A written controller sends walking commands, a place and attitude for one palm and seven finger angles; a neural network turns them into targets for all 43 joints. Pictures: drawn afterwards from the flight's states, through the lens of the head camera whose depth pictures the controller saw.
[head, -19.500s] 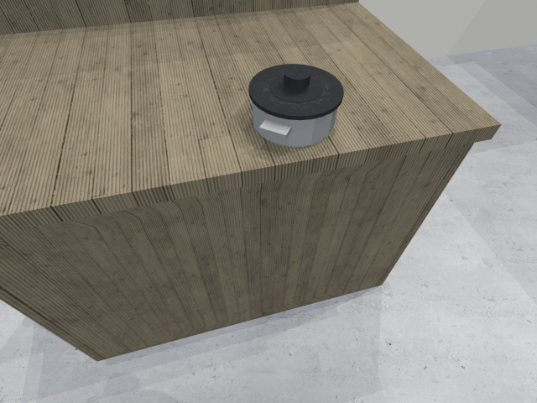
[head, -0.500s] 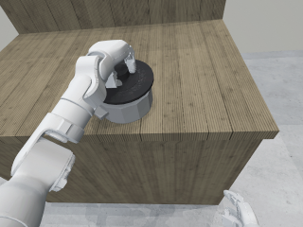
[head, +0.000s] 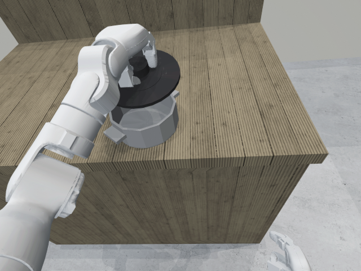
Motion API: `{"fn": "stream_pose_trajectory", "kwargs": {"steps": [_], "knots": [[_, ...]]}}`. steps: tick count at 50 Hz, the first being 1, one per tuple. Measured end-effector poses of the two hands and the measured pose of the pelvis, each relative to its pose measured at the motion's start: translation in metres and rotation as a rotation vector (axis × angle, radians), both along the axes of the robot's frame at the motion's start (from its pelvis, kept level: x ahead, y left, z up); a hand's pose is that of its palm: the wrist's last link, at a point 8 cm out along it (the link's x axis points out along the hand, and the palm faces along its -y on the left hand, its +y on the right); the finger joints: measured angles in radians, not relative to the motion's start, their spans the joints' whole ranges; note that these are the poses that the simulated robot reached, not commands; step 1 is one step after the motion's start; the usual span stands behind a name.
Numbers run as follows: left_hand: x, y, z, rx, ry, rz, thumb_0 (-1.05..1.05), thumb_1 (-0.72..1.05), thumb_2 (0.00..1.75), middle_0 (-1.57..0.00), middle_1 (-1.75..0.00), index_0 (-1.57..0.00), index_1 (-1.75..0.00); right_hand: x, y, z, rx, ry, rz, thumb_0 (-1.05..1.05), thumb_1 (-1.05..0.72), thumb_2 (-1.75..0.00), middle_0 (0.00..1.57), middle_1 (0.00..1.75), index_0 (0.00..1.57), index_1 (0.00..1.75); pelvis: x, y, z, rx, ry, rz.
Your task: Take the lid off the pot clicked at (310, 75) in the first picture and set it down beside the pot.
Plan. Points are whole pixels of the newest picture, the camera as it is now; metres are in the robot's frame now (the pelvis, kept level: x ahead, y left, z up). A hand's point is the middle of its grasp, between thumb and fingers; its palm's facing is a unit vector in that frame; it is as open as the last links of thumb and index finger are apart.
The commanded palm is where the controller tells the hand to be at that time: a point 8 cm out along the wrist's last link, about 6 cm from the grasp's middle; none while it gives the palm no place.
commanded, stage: lift the lid straight up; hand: left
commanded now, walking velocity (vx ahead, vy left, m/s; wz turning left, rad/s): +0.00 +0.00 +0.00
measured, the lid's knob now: (137, 67) +0.48 +0.10 +0.23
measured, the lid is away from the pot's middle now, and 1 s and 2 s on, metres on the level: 0.02 0.03 0.13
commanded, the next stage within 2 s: move the lid sideways beside the pot in 0.98 s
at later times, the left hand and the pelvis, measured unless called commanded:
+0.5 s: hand (120, 50) +0.45 +0.11 +0.28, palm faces -0.06 -0.02 -1.00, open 7.8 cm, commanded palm +0.42 +0.12 +0.36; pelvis +0.00 +0.00 +0.00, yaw +0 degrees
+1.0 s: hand (118, 30) +0.46 +0.11 +0.31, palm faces -0.02 -0.05 -1.00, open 7.8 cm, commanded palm +0.42 +0.13 +0.38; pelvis +0.00 +0.01 +0.00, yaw +0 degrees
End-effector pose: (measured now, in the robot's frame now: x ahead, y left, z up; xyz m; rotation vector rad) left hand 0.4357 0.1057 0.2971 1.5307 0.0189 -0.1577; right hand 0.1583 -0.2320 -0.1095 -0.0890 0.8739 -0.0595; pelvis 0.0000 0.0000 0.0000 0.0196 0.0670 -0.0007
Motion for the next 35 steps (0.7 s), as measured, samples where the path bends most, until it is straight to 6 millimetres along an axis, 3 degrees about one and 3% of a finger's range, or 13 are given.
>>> {"fn": "stream_pose_trajectory", "kwargs": {"steps": [17, 35], "knots": [[-0.007, 0.004, 0.030, -0.005, -0.053, 0.012, 0.00, 0.05, 0.98, -0.77, -0.84, -0.77, -0.86, 0.009, 0.002, 0.006, 0.001, -0.041, 0.012, 0.01, -0.91, -0.90, 0.20, 0.30, 0.20, 0.30, -0.004, -0.001, 0.000, 0.002, -0.003, -0.001], [0.006, 0.008, 0.056, 0.001, -0.069, 0.050, 0.00, 0.05, 0.98, -0.77, -0.84, -0.77, -0.86, -0.007, 0.000, 0.000, -0.019, 0.001, -0.006, 0.01, -0.91, -0.90, 0.20, 0.30, 0.20, 0.30, -0.001, 0.002, 0.001, 0.001, 0.013, 0.000]]}}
